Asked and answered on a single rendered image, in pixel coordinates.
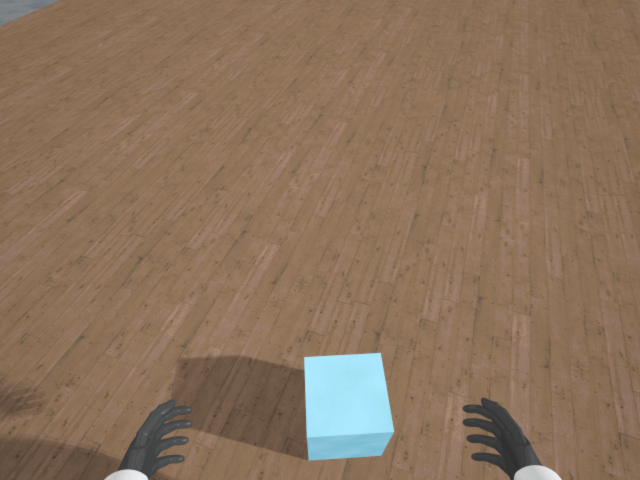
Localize carton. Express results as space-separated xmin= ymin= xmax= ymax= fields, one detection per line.
xmin=304 ymin=353 xmax=394 ymax=461

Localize robot right hand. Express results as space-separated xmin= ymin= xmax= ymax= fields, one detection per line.
xmin=463 ymin=398 xmax=542 ymax=480

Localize robot left hand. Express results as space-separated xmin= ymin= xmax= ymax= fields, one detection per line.
xmin=117 ymin=399 xmax=192 ymax=480

